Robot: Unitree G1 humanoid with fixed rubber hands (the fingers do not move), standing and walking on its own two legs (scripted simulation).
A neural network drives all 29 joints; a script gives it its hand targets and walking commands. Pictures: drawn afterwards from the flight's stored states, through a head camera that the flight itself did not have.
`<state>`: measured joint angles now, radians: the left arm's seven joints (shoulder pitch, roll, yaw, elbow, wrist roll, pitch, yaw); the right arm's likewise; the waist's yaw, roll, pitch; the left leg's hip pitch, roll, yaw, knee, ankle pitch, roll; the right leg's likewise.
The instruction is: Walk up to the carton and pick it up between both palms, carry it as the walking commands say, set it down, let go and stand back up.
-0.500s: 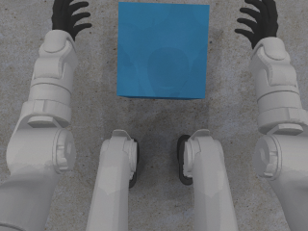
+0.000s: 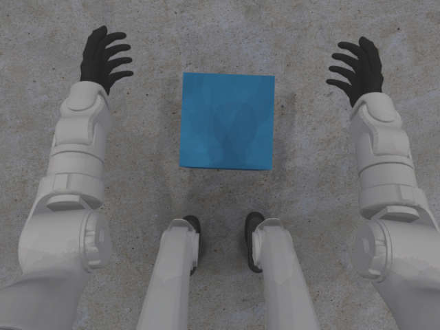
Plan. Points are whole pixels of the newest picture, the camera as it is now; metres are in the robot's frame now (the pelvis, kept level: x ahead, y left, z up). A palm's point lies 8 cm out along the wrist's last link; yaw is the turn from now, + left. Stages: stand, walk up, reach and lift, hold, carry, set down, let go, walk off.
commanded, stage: set down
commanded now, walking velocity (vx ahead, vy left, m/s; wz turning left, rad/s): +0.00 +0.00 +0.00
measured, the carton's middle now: (226, 129) +0.49 -0.01 -0.48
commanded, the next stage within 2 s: let go in 0.20 s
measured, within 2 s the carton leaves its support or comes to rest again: neither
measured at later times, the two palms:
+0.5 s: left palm (71, 109) +0.44 +0.22 -0.04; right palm (393, 120) +0.43 -0.23 -0.04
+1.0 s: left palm out of the picture +0.28 +0.23 +0.08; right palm out of the picture +0.27 -0.23 +0.08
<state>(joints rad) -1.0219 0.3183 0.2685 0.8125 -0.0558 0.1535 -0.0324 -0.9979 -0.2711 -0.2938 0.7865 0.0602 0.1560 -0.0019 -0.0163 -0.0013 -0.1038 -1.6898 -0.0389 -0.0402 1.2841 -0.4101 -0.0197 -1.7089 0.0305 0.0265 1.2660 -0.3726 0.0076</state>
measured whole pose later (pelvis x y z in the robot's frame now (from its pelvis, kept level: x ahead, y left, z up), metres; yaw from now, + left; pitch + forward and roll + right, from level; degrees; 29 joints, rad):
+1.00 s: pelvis +0.09 +0.00 +0.16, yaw -1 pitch +10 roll +0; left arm 0.14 0.20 0.07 0.49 0.00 -0.01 -0.05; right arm 0.15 -0.19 -0.07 0.48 0.00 0.00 0.05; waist 0.00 0.01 -0.01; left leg -0.39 -0.02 -0.04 0.49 -0.28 0.00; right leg -0.42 0.03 0.05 0.49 -0.25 0.00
